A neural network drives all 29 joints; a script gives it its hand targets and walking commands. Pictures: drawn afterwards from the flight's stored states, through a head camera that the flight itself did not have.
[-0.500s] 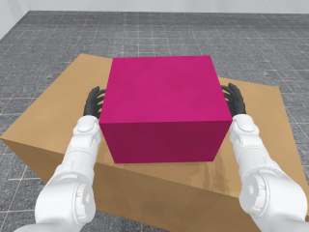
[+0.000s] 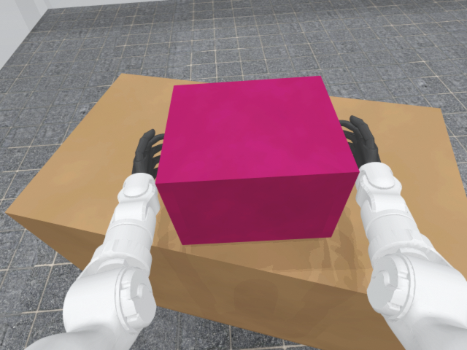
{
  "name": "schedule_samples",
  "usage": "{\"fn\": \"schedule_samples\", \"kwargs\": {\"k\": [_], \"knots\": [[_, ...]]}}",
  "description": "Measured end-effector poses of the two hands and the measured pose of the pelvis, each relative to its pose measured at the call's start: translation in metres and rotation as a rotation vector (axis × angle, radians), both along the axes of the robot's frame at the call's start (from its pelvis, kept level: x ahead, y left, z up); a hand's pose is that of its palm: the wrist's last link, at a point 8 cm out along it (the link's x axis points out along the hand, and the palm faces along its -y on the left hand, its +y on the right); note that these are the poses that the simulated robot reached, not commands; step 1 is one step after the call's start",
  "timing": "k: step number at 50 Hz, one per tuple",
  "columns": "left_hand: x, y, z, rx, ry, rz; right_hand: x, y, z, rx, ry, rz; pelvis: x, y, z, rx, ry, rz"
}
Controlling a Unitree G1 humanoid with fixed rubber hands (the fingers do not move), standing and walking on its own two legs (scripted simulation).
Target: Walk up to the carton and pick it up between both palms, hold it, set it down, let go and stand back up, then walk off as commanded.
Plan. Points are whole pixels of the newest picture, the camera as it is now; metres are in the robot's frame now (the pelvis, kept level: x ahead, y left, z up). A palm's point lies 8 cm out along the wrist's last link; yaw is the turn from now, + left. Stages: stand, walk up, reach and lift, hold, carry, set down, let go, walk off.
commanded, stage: set down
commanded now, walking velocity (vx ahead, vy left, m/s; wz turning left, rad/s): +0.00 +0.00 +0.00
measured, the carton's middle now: (251, 160) +0.48 +0.07 +0.03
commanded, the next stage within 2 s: none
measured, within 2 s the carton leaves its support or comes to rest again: rests again in 0.98 s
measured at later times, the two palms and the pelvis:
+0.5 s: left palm (145, 181) +0.38 +0.25 +0.05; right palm (355, 170) +0.46 -0.13 +0.05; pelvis +0.00 +0.00 +0.00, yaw +1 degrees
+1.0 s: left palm (145, 182) +0.38 +0.25 +0.05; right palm (359, 174) +0.45 -0.13 +0.06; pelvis -0.01 +0.01 +0.00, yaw +0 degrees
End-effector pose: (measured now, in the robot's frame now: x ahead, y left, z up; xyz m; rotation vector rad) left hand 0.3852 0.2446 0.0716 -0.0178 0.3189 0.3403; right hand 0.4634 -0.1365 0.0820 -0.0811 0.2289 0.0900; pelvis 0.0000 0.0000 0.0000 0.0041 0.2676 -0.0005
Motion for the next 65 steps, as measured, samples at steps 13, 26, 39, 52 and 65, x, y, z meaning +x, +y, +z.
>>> {"fn": "schedule_samples", "kwargs": {"k": [13,26,39,52,65], "knots": [[0.003,0.016,-0.024,0.004,-0.035,0.02,0.012,0.019,-0.015,0.01,-0.028,0.009,0.013,0.004,-0.003,-0.007,0.059,0.033],[-0.002,0.006,-0.023,0.027,-0.034,0.005,-0.001,0.007,-0.028,0.02,-0.035,-0.001,-0.003,0.001,-0.004,-0.012,0.082,0.02],[-0.009,0.004,-0.024,-0.002,-0.042,-0.014,-0.018,0.002,-0.026,0.006,-0.014,-0.026,-0.015,0.001,-0.003,-0.006,0.06,0.02],[-0.002,0.005,-0.023,0.019,-0.032,-0.012,-0.009,0.003,-0.025,0.018,0.015,-0.02,-0.009,0.008,-0.003,-0.011,0.067,0.009],[0.002,0.004,-0.025,0.013,-0.046,0.0,-0.001,0.004,-0.027,0.007,-0.005,-0.011,0.001,0.004,-0.003,-0.009,0.057,0.013]]}}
